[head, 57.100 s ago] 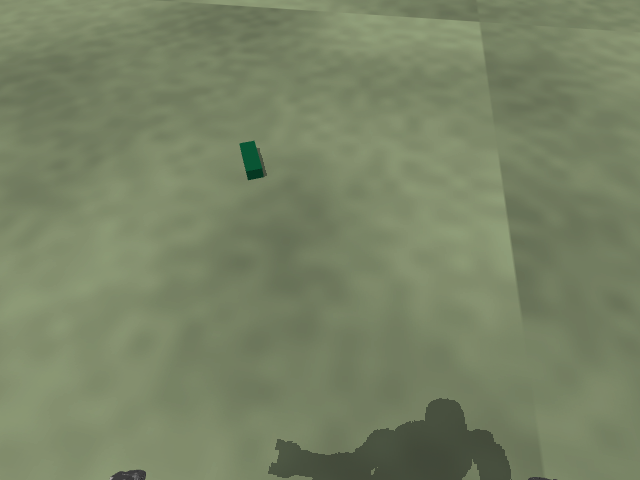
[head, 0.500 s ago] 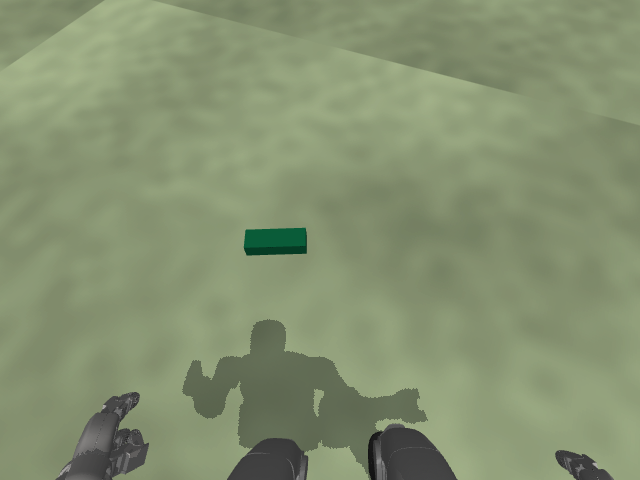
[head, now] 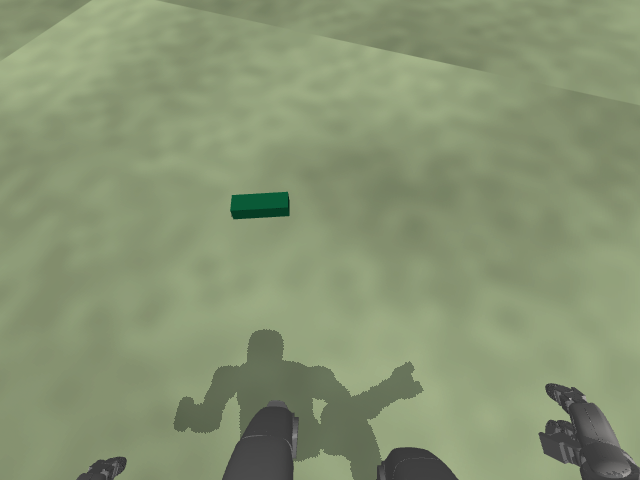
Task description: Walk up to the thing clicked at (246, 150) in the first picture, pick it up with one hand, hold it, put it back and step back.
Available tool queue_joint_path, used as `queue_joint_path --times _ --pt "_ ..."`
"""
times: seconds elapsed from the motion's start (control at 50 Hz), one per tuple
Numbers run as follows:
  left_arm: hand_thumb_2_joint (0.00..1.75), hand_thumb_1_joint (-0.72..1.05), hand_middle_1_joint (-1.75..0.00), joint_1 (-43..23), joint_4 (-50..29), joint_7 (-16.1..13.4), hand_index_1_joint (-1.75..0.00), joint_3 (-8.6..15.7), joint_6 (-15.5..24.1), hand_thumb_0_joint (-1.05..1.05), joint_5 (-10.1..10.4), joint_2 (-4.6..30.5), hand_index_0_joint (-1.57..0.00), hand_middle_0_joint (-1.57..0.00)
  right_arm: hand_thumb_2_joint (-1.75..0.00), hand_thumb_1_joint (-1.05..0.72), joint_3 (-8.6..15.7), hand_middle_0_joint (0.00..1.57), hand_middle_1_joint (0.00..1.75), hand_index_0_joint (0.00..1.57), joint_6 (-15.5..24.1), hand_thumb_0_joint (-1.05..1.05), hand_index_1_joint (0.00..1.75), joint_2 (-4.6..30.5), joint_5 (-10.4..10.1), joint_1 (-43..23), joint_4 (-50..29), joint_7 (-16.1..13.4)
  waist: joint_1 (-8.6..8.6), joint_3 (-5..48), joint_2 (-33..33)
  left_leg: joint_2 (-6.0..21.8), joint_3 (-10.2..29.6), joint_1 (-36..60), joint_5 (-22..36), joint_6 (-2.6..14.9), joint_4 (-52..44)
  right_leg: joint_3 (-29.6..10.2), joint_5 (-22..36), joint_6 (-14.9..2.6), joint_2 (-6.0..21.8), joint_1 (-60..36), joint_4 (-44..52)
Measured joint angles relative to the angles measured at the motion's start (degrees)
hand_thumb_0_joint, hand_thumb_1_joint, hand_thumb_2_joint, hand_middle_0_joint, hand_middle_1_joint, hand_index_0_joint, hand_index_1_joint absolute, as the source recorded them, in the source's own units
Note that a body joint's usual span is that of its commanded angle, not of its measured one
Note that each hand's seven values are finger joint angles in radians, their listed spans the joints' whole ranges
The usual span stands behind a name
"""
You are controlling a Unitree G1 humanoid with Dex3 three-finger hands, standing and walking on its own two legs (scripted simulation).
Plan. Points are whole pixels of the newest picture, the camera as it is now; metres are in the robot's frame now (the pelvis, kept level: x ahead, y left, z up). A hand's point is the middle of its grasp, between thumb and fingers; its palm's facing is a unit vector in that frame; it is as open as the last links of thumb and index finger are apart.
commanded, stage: step back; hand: left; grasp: from above
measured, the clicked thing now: (260, 205) +1.01 +0.30 -0.72
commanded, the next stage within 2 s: stand in 1.14 s
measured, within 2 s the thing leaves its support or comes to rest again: neither
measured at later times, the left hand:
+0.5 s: hand out of the picture -0.04 +0.27 -0.12, palm faces +0.10 -0.92 -0.38, open 7.4 cm
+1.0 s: hand out of the picture +0.01 +0.27 -0.13, palm faces +0.13 -0.91 -0.40, open 7.4 cm
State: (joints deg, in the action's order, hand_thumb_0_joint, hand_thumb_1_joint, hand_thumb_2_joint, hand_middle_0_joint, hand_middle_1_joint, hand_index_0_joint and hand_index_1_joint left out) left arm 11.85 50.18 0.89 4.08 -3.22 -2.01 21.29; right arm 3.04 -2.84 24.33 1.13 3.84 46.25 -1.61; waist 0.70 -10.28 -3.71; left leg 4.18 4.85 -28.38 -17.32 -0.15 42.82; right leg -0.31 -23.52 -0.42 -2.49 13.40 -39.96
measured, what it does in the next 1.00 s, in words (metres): steps on the spot: left foot, then right foot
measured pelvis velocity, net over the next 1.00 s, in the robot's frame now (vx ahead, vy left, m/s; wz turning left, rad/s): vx -0.01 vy -0.01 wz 0.13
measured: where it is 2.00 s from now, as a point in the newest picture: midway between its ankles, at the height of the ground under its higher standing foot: outside the picture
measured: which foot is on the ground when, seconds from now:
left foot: up 0.00-0.28, down 0.30-0.64, up 0.66-0.96, down 0.98-1.00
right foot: down 0.00-0.34, up 0.36-0.58, down 0.60-1.00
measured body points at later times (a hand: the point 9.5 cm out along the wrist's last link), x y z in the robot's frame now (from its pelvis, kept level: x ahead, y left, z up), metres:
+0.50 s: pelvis -0.07 -0.01 +0.02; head -0.08 -0.01 +0.47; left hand -0.04 +0.32 -0.10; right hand -0.01 -0.32 -0.10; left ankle -0.10 +0.11 -0.71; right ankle -0.02 -0.13 -0.68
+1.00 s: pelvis -0.01 -0.01 +0.01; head +0.02 -0.02 +0.46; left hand +0.00 +0.31 -0.11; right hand +0.11 -0.31 -0.12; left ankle +0.02 +0.13 -0.71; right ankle +0.00 -0.13 -0.71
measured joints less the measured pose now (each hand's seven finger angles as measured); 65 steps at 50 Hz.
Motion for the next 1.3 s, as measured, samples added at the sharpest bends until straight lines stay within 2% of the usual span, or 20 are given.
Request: queue_joint_path --times 0.02,0.06,0.14,0.24,0.28,0.32,0.36,0.42,0.54,0.58,0.62,0.64,0.7,0.78,0.92,1.0,1.04,1.12,1.18,1.3 --pt "0.89 0.91 -0.30 0.8 -0.1 0.2 -0.30 -0.3 -0.1 0.01 -0.2 -0.1 -0.20 -0.20 -0.90 -0.91 0.2 0.21 0.30 0.21 -0.3 0.01 0.30 -0.4 -0.2 0.9 0.5 -0.3 0.69 1.2 0.8 -2.4 0.7 -1.1 -5.2 -0.15 4.4 -0.5 0.1 -0.43 1.0 1.1 -0.9" --pt "0.89 0.91 -0.30 2.1 0.1 0.1 -0.30 -0.4 -0.1 0.01 -0.4 -0.3 -0.20 -0.20 -0.90 -0.91 0.2 0.21 0.30 0.21 -0.6 0.01 0.30 -0.9 -0.5 2.7 1.7 -0.2 1.99 3.0 2.7 -6.5 1.1 -1.8 -9.2 -0.15 12.9 -2.1 1.4 -0.92 2.9 2.3 -0.5" --pt "0.89 0.90 -0.30 2.4 0.3 -0.5 -0.30 -0.3 1.0 0.01 -0.7 -0.9 -0.20 -0.21 -0.90 -0.91 -0.1 0.21 0.30 0.21 0.1 0.01 0.30 -0.4 -0.5 6.4 3.4 0.2 1.21 5.2 1.8 -9.6 2.9 0.2 -7.0 -0.42 20.9 -0.7 4.8 -0.72 3.9 3.5 2.6" --pt "0.89 0.90 -0.30 0.9 -1.0 -0.3 -0.30 0.1 3.0 0.01 -1.1 -0.2 -0.20 -0.21 -0.90 -0.91 -0.1 0.21 0.30 0.21 0.6 0.01 0.29 -0.8 0.3 10.5 7.1 1.1 0.69 6.2 0.6 -6.6 0.3 9.3 -10.1 -1.62 8.1 3.0 6.0 -1.68 3.9 5.1 2.7" --pt "0.89 0.90 -0.30 0.4 -1.2 -0.1 -0.30 0.2 3.3 0.01 -1.0 0.4 -0.20 -0.21 -0.90 -0.91 -0.2 0.21 0.30 0.21 0.8 0.01 0.29 -1.4 0.7 11.6 8.7 1.7 0.56 6.6 1.0 -5.5 -1.7 13.1 -12.5 -1.07 0.1 4.3 5.9 -1.62 4.6 5.7 2.0" --pt "0.89 0.90 -0.30 0.1 -0.7 0.0 -0.30 0.2 3.1 0.01 -0.7 1.5 -0.20 -0.21 -0.90 -0.91 -0.1 0.21 0.30 0.21 1.4 0.01 0.29 -2.6 0.9 11.7 10.1 2.1 0.65 6.1 3.3 -6.3 -3.2 16.6 -5.2 0.15 -7.6 4.1 5.8 -1.06 6.1 5.8 0.9" --pt "0.89 0.90 -0.30 1.1 0.5 -0.2 -0.30 0.3 2.5 0.01 -0.2 2.0 -0.20 -0.20 -0.90 -0.91 0.0 0.21 0.30 0.21 2.4 0.01 0.30 -3.9 1.3 12.1 10.5 2.5 0.91 6.5 5.6 -7.4 -4.7 18.5 -2.2 0.82 -10.2 1.9 1.9 -0.96 6.5 6.1 -1.2" --pt "0.89 0.91 -0.30 2.3 3.3 0.3 -0.30 0.0 2.0 0.01 0.3 1.6 -0.20 -0.20 -0.90 -0.91 0.0 0.21 0.30 0.21 3.4 0.01 0.30 -4.0 1.4 13.4 10.0 2.8 -1.01 8.6 4.5 -6.0 -3.3 18.8 -2.3 2.55 -11.2 1.4 -2.9 -0.88 4.1 8.0 -7.2" --pt "0.89 0.91 -0.30 2.8 4.8 1.2 -0.30 0.4 3.4 0.01 0.7 2.2 -0.20 -0.20 -0.90 -0.90 -0.1 0.21 0.30 0.21 4.1 0.01 0.30 -3.9 1.3 12.5 9.2 3.1 -1.26 7.7 5.1 -4.4 -3.7 20.1 -1.3 0.80 -13.1 1.1 -0.5 -0.50 4.2 7.9 -3.6" --pt "0.89 0.91 -0.30 2.9 5.4 1.2 -0.30 0.4 3.8 0.01 0.7 1.9 -0.20 -0.20 -0.90 -0.90 0.1 0.21 0.30 0.21 3.7 0.01 0.30 -3.2 1.2 12.0 8.8 3.2 -1.25 7.6 4.6 -3.7 -4.0 19.7 -2.6 0.28 -11.5 1.8 1.6 -0.65 3.9 5.9 1.5" --pt "0.89 0.91 -0.30 2.9 5.9 0.9 -0.30 0.5 4.6 0.01 0.5 1.2 -0.20 -0.20 -0.90 -0.90 0.4 0.21 0.30 0.21 3.1 0.01 0.30 -2.2 0.9 11.4 8.6 3.0 -0.93 7.2 3.0 -2.2 -3.8 18.6 -5.2 -0.19 -7.6 2.8 8.2 -0.94 2.7 3.8 5.7" --pt "0.89 0.91 -0.30 2.8 6.1 0.7 -0.30 0.5 5.0 0.01 0.2 0.6 -0.20 -0.20 -0.90 -0.90 0.6 0.21 0.30 0.21 2.8 0.01 0.30 -1.7 0.7 11.3 8.5 2.8 -1.03 6.8 1.4 -1.1 -2.8 17.8 -7.1 0.52 -4.8 3.8 9.7 -1.14 1.7 3.3 5.7" --pt "0.89 0.91 -0.30 2.7 5.6 0.4 -0.30 0.3 5.9 0.01 -0.4 -0.3 -0.20 -0.20 -0.90 -0.91 0.6 0.21 0.30 0.21 2.0 0.01 0.30 -1.8 0.6 11.2 9.0 2.0 -0.07 7.3 1.0 -3.8 -0.2 12.2 -12.5 1.34 7.1 4.8 7.5 -2.28 1.9 3.5 4.0" --pt "0.89 0.90 -0.30 3.1 5.1 0.2 -0.30 -0.5 7.0 0.01 0.1 -1.6 -0.20 -0.21 -0.90 -0.91 0.5 0.20 0.30 0.21 2.6 0.01 0.29 -1.2 0.4 10.1 9.1 2.2 1.19 6.2 0.5 -5.1 0.4 6.4 -9.1 1.34 12.5 4.8 8.2 -1.77 2.8 1.1 7.2" --pt "0.89 0.90 -0.30 2.5 5.6 -0.5 -0.30 -1.3 6.4 0.01 0.4 -0.7 -0.20 -0.21 -0.90 -0.91 0.3 0.20 0.30 0.21 2.6 0.01 0.29 -1.6 0.3 8.0 9.3 2.3 1.28 5.0 0.5 -1.9 -1.9 6.1 -4.1 0.07 0.2 5.0 6.1 -0.75 3.9 0.4 6.3" --pt "0.89 0.90 -0.30 0.3 5.1 -1.1 -0.30 -1.5 5.3 0.01 1.2 0.5 -0.20 -0.21 -0.90 -0.91 0.0 0.20 0.30 0.21 2.7 0.01 0.29 -3.1 0.2 6.0 10.5 1.7 1.12 3.5 2.9 -2.9 -5.0 9.7 3.5 -0.37 -7.1 4.4 2.7 0.65 5.9 2.0 0.9" --pt "0.89 0.90 -0.30 -0.9 5.0 -1.4 -0.30 -1.5 4.5 0.01 1.8 0.8 -0.20 -0.20 -0.90 -0.91 -0.6 0.20 0.30 0.21 2.9 0.01 0.29 -4.3 0.2 4.8 10.8 1.6 1.42 3.2 4.4 -3.4 -6.2 9.8 2.6 -0.34 -6.8 2.7 2.7 0.46 6.4 2.9 -0.4" --pt "0.89 0.91 -0.30 -2.6 6.0 -1.4 -0.30 -2.1 4.0 0.01 2.0 1.1 -0.20 -0.20 -0.90 -0.91 -1.6 0.21 0.30 0.21 2.6 0.01 0.30 -5.5 0.0 2.6 11.4 1.9 0.96 4.4 4.5 -2.2 -6.4 8.9 1.0 0.05 -5.3 1.4 1.4 -0.95 4.4 1.6 1.6" --pt "0.89 0.91 -0.30 -3.5 7.5 -1.3 -0.30 -2.6 4.4 0.01 1.6 0.8 -0.20 -0.20 -0.90 -0.91 -2.0 0.21 0.30 0.21 2.9 0.01 0.30 -5.9 -0.4 1.0 12.0 1.8 0.43 4.9 4.0 -1.6 -6.2 9.6 0.9 -0.25 -5.6 1.6 3.4 1.35 3.9 -0.3 4.5" --pt "0.89 0.91 -0.30 -4.6 10.5 -0.4 -0.30 -4.4 4.6 0.01 1.8 -0.7 -0.20 -0.20 -0.90 -0.91 -2.6 0.21 0.30 0.21 4.2 0.01 0.30 -5.5 -0.7 0.0 14.1 2.2 -0.02 6.7 3.8 -2.4 -6.7 13.8 3.7 -0.04 -12.1 1.4 5.9 2.15 4.6 -4.2 10.5"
